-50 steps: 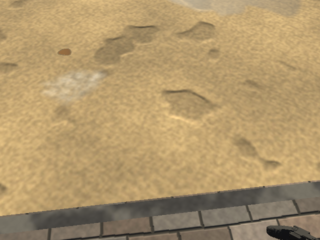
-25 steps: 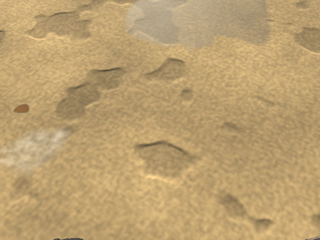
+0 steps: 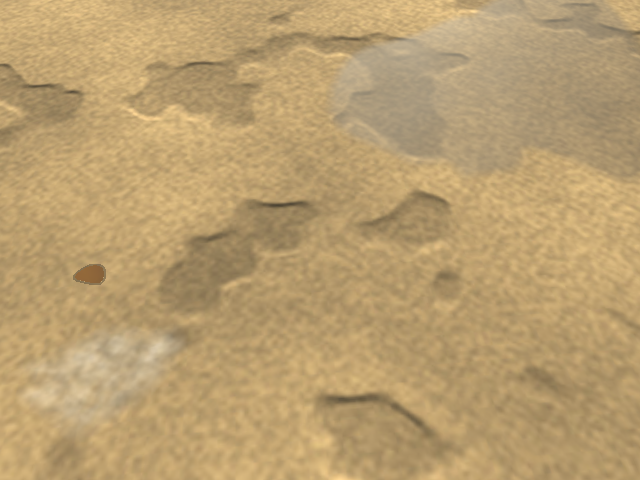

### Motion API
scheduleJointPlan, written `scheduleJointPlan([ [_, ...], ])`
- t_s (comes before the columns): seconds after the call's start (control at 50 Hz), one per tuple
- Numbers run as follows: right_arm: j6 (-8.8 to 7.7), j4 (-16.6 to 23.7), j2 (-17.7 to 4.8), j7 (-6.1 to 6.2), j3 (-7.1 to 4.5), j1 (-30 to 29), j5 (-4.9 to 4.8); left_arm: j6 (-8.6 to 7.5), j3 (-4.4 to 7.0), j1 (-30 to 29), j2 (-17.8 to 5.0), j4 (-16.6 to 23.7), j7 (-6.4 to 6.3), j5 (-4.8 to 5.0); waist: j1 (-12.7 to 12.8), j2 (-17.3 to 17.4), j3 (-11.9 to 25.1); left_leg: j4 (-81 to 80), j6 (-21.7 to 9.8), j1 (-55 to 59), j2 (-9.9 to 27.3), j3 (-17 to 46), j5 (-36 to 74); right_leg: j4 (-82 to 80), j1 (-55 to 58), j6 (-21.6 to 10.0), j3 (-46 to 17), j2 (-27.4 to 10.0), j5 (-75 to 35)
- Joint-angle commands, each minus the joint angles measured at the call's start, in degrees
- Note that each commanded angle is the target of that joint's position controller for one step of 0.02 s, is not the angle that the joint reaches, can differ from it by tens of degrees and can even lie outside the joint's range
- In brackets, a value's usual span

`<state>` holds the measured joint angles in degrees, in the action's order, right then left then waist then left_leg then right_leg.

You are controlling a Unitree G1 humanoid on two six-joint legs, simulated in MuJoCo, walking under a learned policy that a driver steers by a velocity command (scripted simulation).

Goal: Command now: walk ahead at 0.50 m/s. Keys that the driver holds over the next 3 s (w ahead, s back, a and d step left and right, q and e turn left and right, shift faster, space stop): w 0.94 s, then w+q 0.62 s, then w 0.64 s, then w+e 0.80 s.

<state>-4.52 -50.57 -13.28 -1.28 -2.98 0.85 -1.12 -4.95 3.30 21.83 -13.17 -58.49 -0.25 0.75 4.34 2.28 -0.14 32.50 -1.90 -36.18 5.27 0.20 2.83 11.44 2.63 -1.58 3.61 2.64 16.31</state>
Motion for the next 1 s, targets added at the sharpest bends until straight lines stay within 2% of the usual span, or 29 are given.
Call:
scheduleJointPlan([
  [0.02,-1.39,5.1,-4.9,-0.96,-0.81,-5.9,-0.27,0.44,2.28,1.9,-9.9,0.8,-0.57,0.35,-1.6,-6.7,-4.4,-2.8,-1.9,-1.0,-0.8,-0.4,-4.7,0.9,1.8,-8.3,-7.3,-18.3,-22.8],
  [0.06,-1.64,3.1,-7.5,-0.92,-2.22,2.2,-0.09,0.97,2.46,-0.7,-10.5,1.3,-0.66,0.39,-6.6,-7.8,0.6,-4.2,-3.8,11.8,-4.2,-3.3,-7.0,10.1,1.4,-6.6,-5.3,-16.7,-39.4],
  [0.08,-1.6,-0.2,-10.4,-0.56,-3.74,12.4,0.1,1.2,1.89,-1.3,-9.0,1.8,-0.66,0.12,-10.8,-6.6,6.7,-3.5,-5.6,26.0,-4.6,-3.2,-5.9,21.8,-3.3,-4.9,-3.0,-13.4,-41.8],
  [0.1,-1.41,-2.2,-15.2,0.06,-4.95,22.9,0.81,1.15,0.89,-0.1,-7.0,3.2,-0.68,-1.11,-13.2,2.0,15.6,-2.7,-9.4,43.9,7.3,11.3,-5.7,41.6,-16.4,-2.7,-0.1,-9.2,-22.9],
  [0.12,-1.29,-3.2,-17.1,-0.5,-5.04,24.6,0.94,-0.27,-1.13,6.8,0.7,3.0,0.07,-0.49,-8.8,16.8,22.1,-11.8,-18.0,59.6,17.8,38.9,-17.7,58.8,-37.7,0.0,-4.4,1.2,15.5],
  [0.14,-1.45,-2.6,-11.7,-0.59,-3.51,22.9,0.4,-1.59,0.25,2.3,-5.8,2.8,0.31,0.91,-10.6,9.7,18.7,-15.0,-15.5,57.2,15.9,39.4,-23.3,65.2,-44.0,-1.2,-11.1,-1.9,16.6],
  [0.16,-1.68,-1.6,-9.3,-0.39,-2.81,17.9,0.27,-2.34,0.94,-3.2,-8.4,4.6,0.41,1.9,-9.9,6.9,11.2,-15.6,-12.9,49.7,14.3,30.7,-20.2,65.4,-47.2,-2.2,-9.7,-4.7,11.2],
  [0.18,-1.79,-0.5,-8.2,-0.42,-2.27,13.1,0.66,-2.42,1.01,-5.8,-8.2,5.1,-0.08,1.63,-7.9,1.4,7.2,-17.0,-11.7,41.0,12.4,24.1,-13.7,62.8,-44.6,-2.2,-8.1,-7.8,5.5],
  [0.2,-1.9,-0.3,-6.6,-0.58,-1.88,10.5,1.25,-2.02,1.48,-7.0,-7.8,5.2,-0.49,0.74,-6.3,0.2,4.2,-18.6,-11.3,33.9,10.5,19.4,-9.0,59.4,-42.0,-2.0,-7.7,-9.6,2.3],
  [0.22,-2.06,-0.5,-5.4,-0.69,-1.44,9.8,1.84,-1.23,1.62,-5.7,-6.8,5.0,-0.55,0.52,-4.4,1.7,3.8,-20.2,-10.8,30.0,9.1,16.4,-7.0,57.4,-38.4,-2.0,-8.2,-11.0,0.2],
  [0.24,-2.12,-1.0,-4.9,-0.74,-1.35,10.2,1.81,-0.52,1.57,-4.6,-5.6,4.7,-0.59,0.52,-3.7,2.2,3.4,-21.7,-11.0,28.1,8.3,14.5,-6.3,55.6,-36.7,-1.9,-8.0,-11.4,-0.5],
  [0.32,-2.19,-2.7,-8.1,0.58,-2.01,14.2,1.41,0.67,1.78,-9.9,-5.0,6.7,-0.82,-0.2,-3.9,0.5,-0.2,-25.4,-11.9,27.1,8.0,10.0,-1.9,45.9,-42.1,0.1,-7.1,-12.2,-7.7],
  [0.44,-1.41,-4.4,-8.4,1.68,-1.76,19.3,0.76,0.13,1.11,-20.9,-3.4,9.8,0.23,-0.14,-7.0,1.0,-2.8,-26.4,-9.2,29.8,5.3,3.5,-1.0,27.4,-42.0,0.9,-4.3,-9.6,-22.7],
  [0.52,-0.59,-6.4,-8.8,1.77,-1.98,23.4,0.44,-0.27,0.45,-27.2,-3.3,12.1,1.41,0.37,-9.1,0.9,-5.0,-24.3,-9.2,36.6,7.5,3.2,-0.7,21.1,-43.3,0.3,-3.4,-8.1,-21.0],
  [0.56,0.03,-7.1,-9.3,1.99,-2.31,24.1,0.29,-0.67,0.34,-28.8,-3.8,13.2,2.17,0.53,-8.9,1.4,-5.4,-22.0,-8.9,40.3,9.4,3.6,2.2,19.1,-43.6,-0.9,-3.5,-7.7,-17.5],
  [0.6,0.51,-7.1,-10.1,2.21,-2.69,22.9,0.16,-1.02,0.77,-26.6,-5.3,13.2,2.65,0.64,-6.8,2.5,-3.8,-18.5,-7.8,42.3,10.3,3.4,10.1,17.6,-38.9,-2.4,-2.6,-6.3,-13.5],
  [0.62,0.72,-6.8,-10.7,2.26,-2.88,21.6,0.1,-1.13,1.45,-22.9,-6.7,12.4,2.63,0.51,-4.5,3.5,-1.3,-14.5,-7.1,42.2,9.8,2.7,19.6,17.2,-32.6,-3.4,-1.1,-4.4,-12.0],
  [0.64,0.99,-6.4,-10.2,2.25,-2.67,20.1,0.01,-1.15,2.64,-15.0,-8.7,9.9,2.42,0.29,-0.3,3.2,3.2,-5.7,-5.8,40.3,7.4,0.6,27.3,16.1,-21.6,-4.9,0.5,-2.4,-13.0],
  [0.66,1.01,-5.5,-8.6,2.22,-1.91,19.7,0.49,-1.09,4.01,-4.1,-12.1,6.9,1.94,-0.21,3.8,0.9,10.7,8.3,-3.9,30.9,4.3,-1.4,21.0,18.5,-4.1,-7.6,-4.3,-6.8,-14.7],
  [0.68,-0.02,-4.7,-2.4,1.6,-0.04,26.2,0.98,-0.74,5.42,3.9,-17.8,5.3,1.59,-1.01,2.3,-11.9,20.0,32.1,0.4,6.9,-4.9,-3.6,-4.3,16.2,19.7,-16.7,-29.8,-22.1,-6.9],
  [0.7,-1.57,-5.3,-2.8,1.17,0.12,25.2,0.42,-0.54,4.0,4.2,-14.2,5.1,1.67,-0.49,2.5,-15.8,23.7,41.9,0.2,-2.0,-8.4,4.7,-35.2,6.8,22.5,-18.6,-45.8,-25.9,-2.0],
  [0.72,-2.54,-3.8,-7.8,0.88,-1.29,19.9,-1.22,-0.65,2.92,-0.7,-10.9,5.8,1.61,-0.04,2.1,-12.8,15.5,46.1,-1.0,-7.5,-4.5,6.5,-33.2,6.0,16.0,-15.3,-38.3,-23.7,0.8],
  [0.74,-2.86,-2.7,-8.5,1.05,-1.38,15.8,-1.67,-0.69,2.22,-5.9,-8.8,7.2,1.52,-0.15,0.6,-9.0,9.3,44.3,-1.7,-7.6,-1.2,4.5,-27.8,4.7,6.8,-13.3,-30.1,-21.6,-1.8],
  [0.76,-2.62,-2.4,-8.1,1.49,-1.69,13.9,-0.98,-0.82,1.63,-9.7,-7.1,7.7,1.76,-0.7,-1.3,-5.5,4.9,40.3,-1.7,-5.1,1.0,3.5,-23.4,2.5,-2.3,-12.3,-24.4,-19.4,-5.6],
  [0.78,-1.8,-2.7,-7.4,1.87,-2.12,14.6,-0.38,-1.14,1.12,-11.7,-5.5,7.8,1.95,-1.26,-3.5,-6.2,3.0,36.9,-1.7,-1.2,2.9,3.9,-20.6,0.6,-8.3,-11.2,-20.3,-17.3,-8.2],
  [0.82,-0.25,-3.3,-4.7,2.08,-1.94,17.0,-0.13,-1.38,1.05,-11.5,-5.4,7.0,2.11,-1.27,-5.3,-7.1,1.9,33.3,-1.3,2.9,3.8,3.6,-18.6,-2.5,-13.7,-11.4,-16.4,-15.8,-9.9],
  [0.86,0.38,-2.4,-4.7,2.3,-2.09,14.8,0.21,-1.61,1.44,-9.5,-7.4,6.1,1.5,-1.2,-5.6,-6.3,0.2,29.0,-0.2,0.4,4.2,3.1,-14.7,-4.4,-14.7,-12.2,-13.9,-15.5,-12.8],
  [0.92,0.3,-0.3,-4.9,2.16,-2.26,8.6,0.86,-1.32,1.62,-6.5,-8.5,5.0,0.42,-1.01,-4.3,-5.2,-1.4,19.1,1.3,-4.4,4.1,2.9,-5.4,-5.3,-12.1,-11.6,-11.2,-15.1,-16.3],
  [1.0,-0.02,1.3,-3.4,1.07,-1.46,2.0,0.22,-1.12,1.64,-3.8,-9.1,4.1,-0.27,-0.73,-2.1,-5.8,-2.5,7.0,1.1,-2.3,1.9,0.4,4.2,-6.0,-9.9,-9.3,-5.1,-13.6,-16.5],
])
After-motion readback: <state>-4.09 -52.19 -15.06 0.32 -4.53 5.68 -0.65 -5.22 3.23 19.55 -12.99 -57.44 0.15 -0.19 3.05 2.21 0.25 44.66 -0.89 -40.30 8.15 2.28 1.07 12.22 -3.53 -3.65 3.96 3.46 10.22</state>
